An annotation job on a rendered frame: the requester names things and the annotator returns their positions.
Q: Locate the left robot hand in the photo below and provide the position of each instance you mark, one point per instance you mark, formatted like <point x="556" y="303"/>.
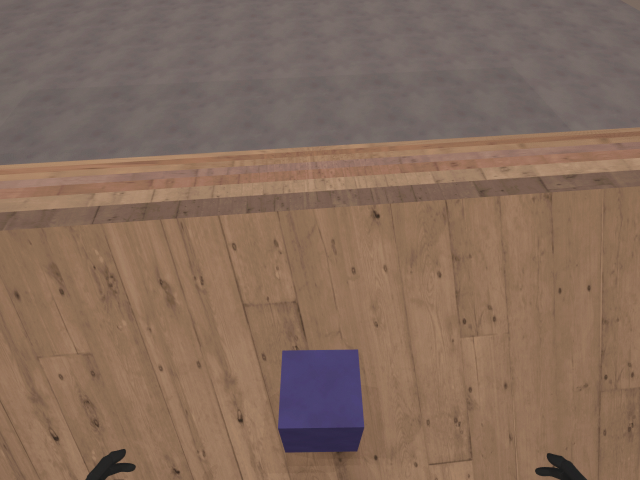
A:
<point x="108" y="466"/>

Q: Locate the right robot hand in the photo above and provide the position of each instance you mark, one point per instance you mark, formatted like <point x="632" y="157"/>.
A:
<point x="565" y="469"/>

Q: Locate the carton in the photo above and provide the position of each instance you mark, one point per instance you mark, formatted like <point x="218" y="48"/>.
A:
<point x="320" y="407"/>

